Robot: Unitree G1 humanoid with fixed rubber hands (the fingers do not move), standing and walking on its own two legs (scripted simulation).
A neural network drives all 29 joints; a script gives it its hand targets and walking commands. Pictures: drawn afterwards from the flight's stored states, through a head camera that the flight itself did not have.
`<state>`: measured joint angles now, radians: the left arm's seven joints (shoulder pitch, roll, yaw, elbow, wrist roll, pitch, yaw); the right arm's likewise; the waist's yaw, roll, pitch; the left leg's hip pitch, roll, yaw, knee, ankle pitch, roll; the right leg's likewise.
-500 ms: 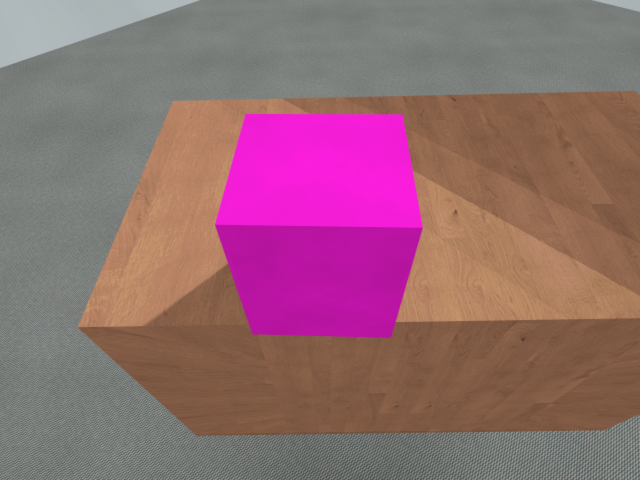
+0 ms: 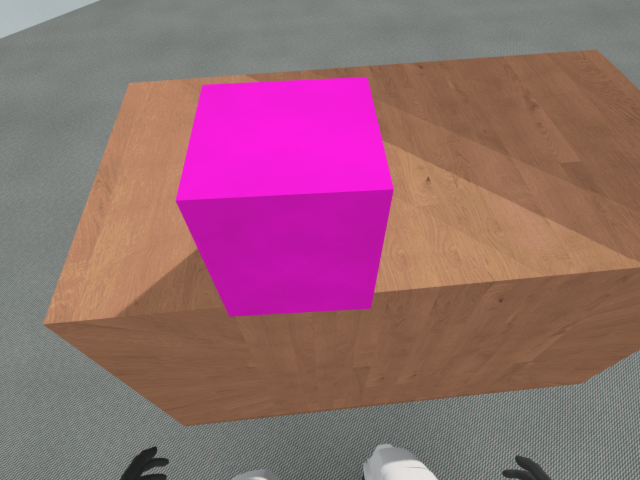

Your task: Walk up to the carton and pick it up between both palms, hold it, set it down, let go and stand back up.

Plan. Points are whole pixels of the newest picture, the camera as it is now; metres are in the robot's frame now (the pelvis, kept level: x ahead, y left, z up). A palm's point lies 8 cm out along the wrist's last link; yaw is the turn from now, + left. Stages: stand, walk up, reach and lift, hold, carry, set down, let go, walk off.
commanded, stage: walk up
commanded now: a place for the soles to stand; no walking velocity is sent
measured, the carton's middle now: (293, 205) +0.44 +0.05 +0.07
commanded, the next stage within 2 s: none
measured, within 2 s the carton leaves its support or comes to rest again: neither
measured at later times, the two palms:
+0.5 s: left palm out of the picture +0.07 +0.24 -0.11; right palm out of the picture +0.00 -0.26 -0.11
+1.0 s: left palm out of the picture +0.01 +0.24 -0.12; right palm out of the picture +0.03 -0.24 -0.11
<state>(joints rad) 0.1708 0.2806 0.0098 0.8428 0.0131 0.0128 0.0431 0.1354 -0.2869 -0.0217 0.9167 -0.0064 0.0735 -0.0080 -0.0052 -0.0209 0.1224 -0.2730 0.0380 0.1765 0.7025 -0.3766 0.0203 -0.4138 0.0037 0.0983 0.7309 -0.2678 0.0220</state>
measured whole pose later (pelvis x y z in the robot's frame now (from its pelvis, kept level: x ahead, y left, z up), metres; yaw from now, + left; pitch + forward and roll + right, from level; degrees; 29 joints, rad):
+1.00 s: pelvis -0.02 +0.00 +0.02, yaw +7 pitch -1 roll -1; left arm 0.23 0.22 -0.01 0.95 0.02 -0.01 0.02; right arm 0.31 -0.21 0.00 0.96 -0.01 -0.03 -0.01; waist -0.02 -0.01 0.04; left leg -0.29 -0.05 -0.08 0.55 -0.24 0.02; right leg -0.11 0.00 -0.11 0.47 -0.35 -0.02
